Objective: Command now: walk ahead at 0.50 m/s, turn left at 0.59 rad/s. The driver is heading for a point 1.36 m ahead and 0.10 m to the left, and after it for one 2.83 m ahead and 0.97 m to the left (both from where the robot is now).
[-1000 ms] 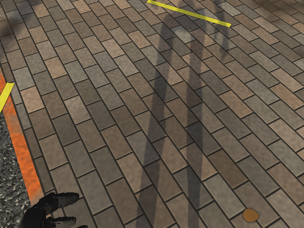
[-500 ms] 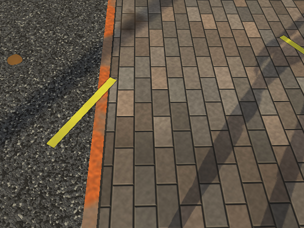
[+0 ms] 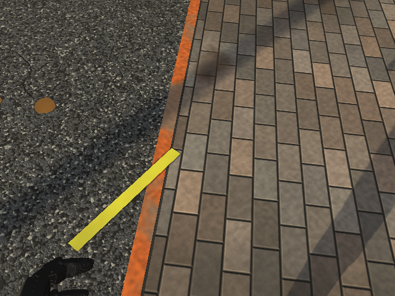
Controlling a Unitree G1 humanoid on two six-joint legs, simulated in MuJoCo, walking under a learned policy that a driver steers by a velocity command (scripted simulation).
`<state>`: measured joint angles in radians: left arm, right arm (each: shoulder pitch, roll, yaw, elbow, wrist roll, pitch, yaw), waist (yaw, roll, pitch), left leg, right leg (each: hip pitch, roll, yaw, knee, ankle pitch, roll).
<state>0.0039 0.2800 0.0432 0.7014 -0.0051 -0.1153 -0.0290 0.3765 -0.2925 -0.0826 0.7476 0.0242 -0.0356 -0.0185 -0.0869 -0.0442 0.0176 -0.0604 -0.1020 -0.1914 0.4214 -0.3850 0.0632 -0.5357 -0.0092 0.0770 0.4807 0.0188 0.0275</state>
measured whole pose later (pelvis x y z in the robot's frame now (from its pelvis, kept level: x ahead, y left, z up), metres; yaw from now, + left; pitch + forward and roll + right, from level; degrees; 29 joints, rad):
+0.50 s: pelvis +0.27 +0.01 +0.00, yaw +17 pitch +2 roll -2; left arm 0.33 0.30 0.07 0.87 -0.02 -0.07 -0.01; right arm 0.08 -0.27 -0.05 0.60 0.02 -0.02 0.05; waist 0.10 0.03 0.05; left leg -0.61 0.07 0.00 0.63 -0.07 0.05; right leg 0.09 -0.01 -0.22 0.25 -0.36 0.03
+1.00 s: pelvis +0.54 +0.11 +0.00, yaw +15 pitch +2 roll +3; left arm 0.10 0.28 0.03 0.78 -0.02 -0.06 -0.05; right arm 0.32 -0.29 -0.07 0.79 0.00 -0.08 0.00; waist -0.06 -0.05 0.02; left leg 0.07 -0.06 0.10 0.21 -0.31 0.03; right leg -0.64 -0.08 0.02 0.60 0.07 -0.02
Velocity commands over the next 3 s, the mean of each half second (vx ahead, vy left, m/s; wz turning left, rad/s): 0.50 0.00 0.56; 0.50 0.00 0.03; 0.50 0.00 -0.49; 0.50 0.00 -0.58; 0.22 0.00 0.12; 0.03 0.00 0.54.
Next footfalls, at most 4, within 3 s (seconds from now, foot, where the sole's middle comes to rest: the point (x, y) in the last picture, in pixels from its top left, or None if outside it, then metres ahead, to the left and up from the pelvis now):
0.04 right None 0.20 -0.13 -0.77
0.56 left None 0.43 0.19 -0.77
1.08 right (165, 209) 0.79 0.05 -0.77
1.56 left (110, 156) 1.06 0.27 -0.77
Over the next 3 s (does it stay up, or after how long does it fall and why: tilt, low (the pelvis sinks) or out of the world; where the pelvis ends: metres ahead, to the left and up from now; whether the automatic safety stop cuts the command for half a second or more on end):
stays up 1.33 0.05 0.00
